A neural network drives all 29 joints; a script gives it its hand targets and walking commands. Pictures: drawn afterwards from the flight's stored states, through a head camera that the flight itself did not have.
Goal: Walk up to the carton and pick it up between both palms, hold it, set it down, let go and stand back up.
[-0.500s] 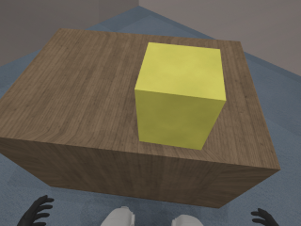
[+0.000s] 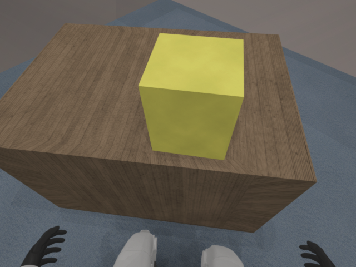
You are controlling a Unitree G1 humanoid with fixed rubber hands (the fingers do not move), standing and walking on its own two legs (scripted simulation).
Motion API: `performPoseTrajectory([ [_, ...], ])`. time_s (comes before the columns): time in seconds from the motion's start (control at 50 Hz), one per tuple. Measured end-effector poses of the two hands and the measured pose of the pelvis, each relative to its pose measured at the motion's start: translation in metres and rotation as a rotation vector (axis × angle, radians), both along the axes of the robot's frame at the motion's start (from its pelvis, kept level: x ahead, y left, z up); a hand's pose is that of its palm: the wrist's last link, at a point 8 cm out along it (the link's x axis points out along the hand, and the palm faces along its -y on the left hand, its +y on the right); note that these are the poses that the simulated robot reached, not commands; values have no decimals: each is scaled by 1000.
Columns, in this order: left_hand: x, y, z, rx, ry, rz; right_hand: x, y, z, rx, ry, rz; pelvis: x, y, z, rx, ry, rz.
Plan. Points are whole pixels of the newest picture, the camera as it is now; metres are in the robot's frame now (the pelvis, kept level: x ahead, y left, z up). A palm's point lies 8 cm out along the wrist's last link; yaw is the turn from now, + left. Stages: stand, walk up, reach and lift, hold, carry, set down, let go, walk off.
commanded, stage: walk up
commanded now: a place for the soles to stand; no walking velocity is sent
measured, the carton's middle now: (193, 100) +0.50 -0.03 +0.05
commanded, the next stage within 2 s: reach and lift in 1.04 s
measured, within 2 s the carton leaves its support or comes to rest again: neither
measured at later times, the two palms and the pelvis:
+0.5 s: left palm out of the picture +0.12 +0.32 -0.05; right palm out of the picture +0.09 -0.30 -0.08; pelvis -0.01 +0.01 +0.01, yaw +0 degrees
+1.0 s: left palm out of the picture +0.12 +0.32 -0.06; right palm out of the picture +0.10 -0.30 -0.07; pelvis -0.01 +0.02 +0.01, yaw +0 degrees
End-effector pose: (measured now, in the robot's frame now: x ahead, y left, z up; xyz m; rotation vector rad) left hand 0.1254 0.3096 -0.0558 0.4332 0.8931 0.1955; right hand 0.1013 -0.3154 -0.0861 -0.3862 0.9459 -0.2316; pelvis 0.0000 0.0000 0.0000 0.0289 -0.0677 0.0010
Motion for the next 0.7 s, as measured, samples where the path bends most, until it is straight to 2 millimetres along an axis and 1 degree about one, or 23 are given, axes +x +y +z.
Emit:
performPoseTrajectory([
  [0.08, -7, 0, 4, 0, -17, -5, -10, 1, 1, 15, 6, 6, -9, 0, 2, 0, -6, 0],
  [0.18, -13, 6, 2, -9, -28, -4, -19, 7, 3, 15, 8, 8, -15, 7, 2, -2, -17, 1],
  [0.24, -13, 6, 3, -11, -27, -8, -21, 8, 6, 14, -6, 11, -17, 8, 3, -4, -18, -3],
  [0.32, -12, 1, 3, -11, -32, -17, -22, 3, 5, 16, -2, 6, -17, 4, 4, -4, -15, -8],
  [0.42, -10, 3, 4, -13, -29, -22, -20, 5, 6, 18, 23, 5, -13, 6, 6, -6, -1, -7],
  [0.56, -3, 10, 1, -22, -18, -21, -12, 12, 10, 11, 10, 16, -6, 13, 7, -13, 9, -7],
  [0.64, -1, 9, 0, -24, -23, -27, -8, 12, 11, 6, 10, 11, -5, 13, 7, -16, 12, -9],
  [0.7, -1, 12, 0, -27, -24, -26, -6, 15, 12, 3, 8, 13, -5, 16, 7, -18, 13, -7],
])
